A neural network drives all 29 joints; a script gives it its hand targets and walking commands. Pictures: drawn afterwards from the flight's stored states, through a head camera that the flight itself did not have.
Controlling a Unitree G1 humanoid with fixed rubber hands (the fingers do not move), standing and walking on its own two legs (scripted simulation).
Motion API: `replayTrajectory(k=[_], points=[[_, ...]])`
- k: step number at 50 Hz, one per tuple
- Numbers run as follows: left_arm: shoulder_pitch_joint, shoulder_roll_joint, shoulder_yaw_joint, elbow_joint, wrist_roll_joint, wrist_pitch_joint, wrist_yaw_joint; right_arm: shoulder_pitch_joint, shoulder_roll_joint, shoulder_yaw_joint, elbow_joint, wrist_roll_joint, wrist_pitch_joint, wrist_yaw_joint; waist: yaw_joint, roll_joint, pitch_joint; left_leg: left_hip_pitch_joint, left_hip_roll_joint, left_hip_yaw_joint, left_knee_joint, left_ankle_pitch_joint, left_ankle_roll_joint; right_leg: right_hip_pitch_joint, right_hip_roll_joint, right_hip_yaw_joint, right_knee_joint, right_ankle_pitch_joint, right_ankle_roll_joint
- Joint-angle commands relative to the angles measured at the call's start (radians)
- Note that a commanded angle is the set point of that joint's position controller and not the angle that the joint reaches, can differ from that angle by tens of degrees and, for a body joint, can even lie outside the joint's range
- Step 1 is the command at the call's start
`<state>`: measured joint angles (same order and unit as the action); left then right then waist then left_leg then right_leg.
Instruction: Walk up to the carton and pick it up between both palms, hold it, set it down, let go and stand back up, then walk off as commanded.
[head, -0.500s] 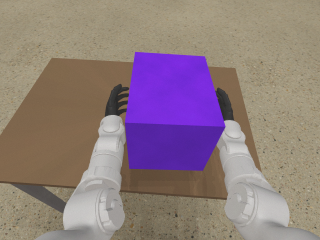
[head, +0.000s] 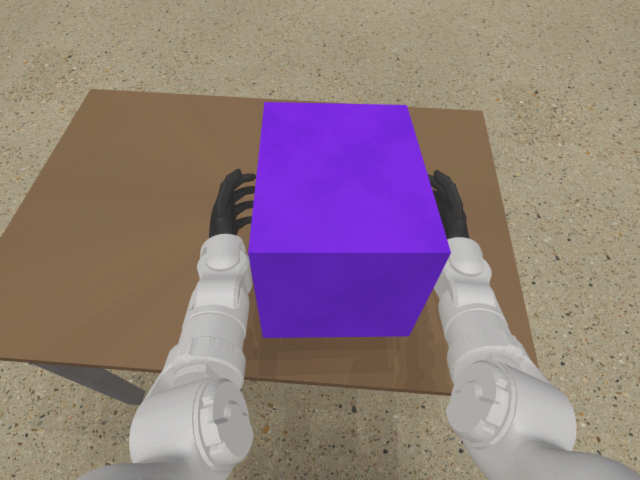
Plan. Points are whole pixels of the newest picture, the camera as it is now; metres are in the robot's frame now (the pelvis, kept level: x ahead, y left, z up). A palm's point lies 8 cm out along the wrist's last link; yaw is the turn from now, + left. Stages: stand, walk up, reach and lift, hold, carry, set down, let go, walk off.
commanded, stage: set down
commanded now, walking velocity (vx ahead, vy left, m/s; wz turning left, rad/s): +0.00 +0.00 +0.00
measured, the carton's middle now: (336, 218) +0.43 +0.01 +0.02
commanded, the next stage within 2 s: none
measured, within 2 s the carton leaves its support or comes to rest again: rests again in 1.24 s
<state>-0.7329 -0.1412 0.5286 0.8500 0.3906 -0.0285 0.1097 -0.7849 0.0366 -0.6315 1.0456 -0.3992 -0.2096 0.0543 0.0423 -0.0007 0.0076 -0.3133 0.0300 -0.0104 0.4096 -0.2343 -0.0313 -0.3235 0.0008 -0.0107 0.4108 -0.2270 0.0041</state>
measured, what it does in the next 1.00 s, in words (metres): stands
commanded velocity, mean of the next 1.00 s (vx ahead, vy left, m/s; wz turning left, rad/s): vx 0.00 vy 0.00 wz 0.00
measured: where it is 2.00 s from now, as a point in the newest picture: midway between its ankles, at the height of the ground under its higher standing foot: outside the picture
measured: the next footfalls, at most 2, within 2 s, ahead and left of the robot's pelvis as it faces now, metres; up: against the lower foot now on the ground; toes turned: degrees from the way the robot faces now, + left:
none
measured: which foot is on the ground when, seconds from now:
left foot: down 0.00-1.00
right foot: down 0.00-1.00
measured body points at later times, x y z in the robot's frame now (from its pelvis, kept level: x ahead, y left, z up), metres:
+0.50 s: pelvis +0.02 -0.01 -0.01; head +0.18 -0.02 +0.42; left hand +0.42 +0.15 -0.04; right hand +0.46 -0.14 -0.03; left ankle -0.03 +0.13 -0.74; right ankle -0.02 -0.12 -0.74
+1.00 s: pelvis +0.01 -0.01 -0.01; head +0.16 -0.01 +0.41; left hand +0.42 +0.15 -0.04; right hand +0.46 -0.14 -0.03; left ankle -0.03 +0.13 -0.74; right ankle -0.02 -0.12 -0.74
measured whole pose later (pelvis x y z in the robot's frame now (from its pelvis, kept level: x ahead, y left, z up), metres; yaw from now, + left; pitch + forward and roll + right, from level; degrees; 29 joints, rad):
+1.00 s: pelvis +0.01 -0.01 -0.01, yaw +0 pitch +28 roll +0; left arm -0.75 -0.08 0.49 1.10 0.24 -0.40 0.19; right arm -0.87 -0.09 -0.32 1.28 -0.19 -0.43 0.00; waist 0.05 0.00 -0.18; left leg -0.70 0.05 0.02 0.42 -0.20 -0.03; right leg -0.71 0.01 -0.01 0.41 -0.19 -0.01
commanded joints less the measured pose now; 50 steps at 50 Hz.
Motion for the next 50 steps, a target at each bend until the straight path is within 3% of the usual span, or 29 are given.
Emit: replayTrajectory(k=[1,8,12,16,18,24,26,32,37,42,44,46,50], points=[[-0.629,-0.395,-0.183,-0.102,0.014,-0.118,-0.033,-0.697,0.42,0.227,-0.043,-0.07,-0.112,0.144,0.187,-0.035,-0.79,0.211,0.033,0.145,0.036,0.763,-0.015,0.027,0.034,-0.093,-0.05,0.379,-0.002],[-0.598,-0.413,-0.2,-0.044,-0.002,-0.183,-0.029,-0.672,0.435,0.214,0.037,-0.112,-0.16,0.14,0.185,-0.028,-0.833,0.279,0.055,0.123,0.086,0.931,-0.009,-0.151,0.029,-0.104,-0.062,0.379,-0.021],[-0.572,-0.42,-0.214,0.005,-0.015,-0.233,-0.033,-0.642,0.465,0.222,0.102,-0.141,-0.196,0.13,0.178,-0.032,-0.864,0.236,0.057,0.119,0.103,0.988,0.007,-0.196,0.013,-0.096,-0.065,0.447,-0.035],[-0.55,-0.444,-0.222,0.089,-0.027,-0.305,-0.041,-0.61,0.53,0.276,0.148,-0.165,-0.25,0.109,0.155,-0.055,-0.892,0.057,0.036,0.121,0.093,0.916,0.031,-0.11,-0.01,-0.092,0.037,0.638,0.003],[-0.528,-0.45,-0.22,0.119,-0.029,-0.338,-0.043,-0.579,0.549,0.308,0.204,-0.174,-0.273,0.1,0.153,-0.044,-0.893,0.024,0.034,0.114,0.094,0.909,0.037,-0.131,-0.018,-0.089,0.054,0.671,0.004],[-0.492,-0.429,-0.244,0.205,-0.037,-0.378,-0.059,-0.506,0.546,0.384,0.273,-0.14,-0.3,0.073,0.129,-0.054,-0.86,-0.194,0.007,0.12,0.033,0.702,0.056,0.036,-0.031,-0.076,0.118,0.834,0.02],[-0.493,-0.422,-0.246,0.212,-0.037,-0.386,-0.06,-0.51,0.537,0.396,0.279,-0.126,-0.303,0.069,0.127,-0.051,-0.846,-0.21,0.006,0.12,0.031,0.68,0.055,0.037,-0.025,-0.076,0.126,0.836,0.02],[-0.483,-0.434,-0.254,0.206,-0.037,-0.401,-0.047,-0.536,0.503,0.399,0.299,-0.096,-0.304,0.071,0.138,-0.005,-0.848,-0.057,0.023,0.115,0.094,0.772,0.03,-0.137,0.015,-0.085,0.073,0.654,-0.014],[-0.496,-0.406,-0.248,0.211,-0.036,-0.413,-0.037,-0.542,0.464,0.393,0.291,-0.081,-0.296,0.071,0.142,-0.003,-0.886,-0.068,0.018,0.131,0.107,0.74,0.024,-0.116,0.029,-0.074,0.064,0.624,-0.027],[-0.474,-0.213,-0.22,0.187,-0.062,-0.422,0.003,-0.532,0.224,0.367,0.251,-0.012,-0.29,0.049,0.162,0.011,-0.965,-0.042,0.016,0.148,0.133,0.747,0.012,-0.122,0.042,-0.06,0.072,0.597,-0.033],[-0.496,0.0,-0.167,0.19,-0.085,-0.424,0.042,-0.539,-0.016,0.335,0.228,0.05,-0.278,0.021,0.175,0.016,-1.014,-0.001,0.017,0.151,0.155,0.799,0.003,-0.144,0.052,-0.049,0.075,0.595,-0.04],[-0.535,0.02,-0.185,0.124,-0.128,-0.42,0.072,-0.604,-0.045,0.38,0.138,0.135,-0.258,-0.002,0.192,0.008,-1.088,0.054,0.021,0.134,0.193,0.89,-0.002,-0.183,0.064,-0.038,0.073,0.589,-0.04],[-0.585,0.087,-0.231,0.129,-0.22,-0.417,0.1,-0.674,-0.114,0.486,0.09,0.287,-0.221,-0.03,0.195,0.002,-1.15,0.015,0.022,0.131,0.233,0.905,-0.018,-0.17,0.07,-0.009,0.098,0.621,-0.036]])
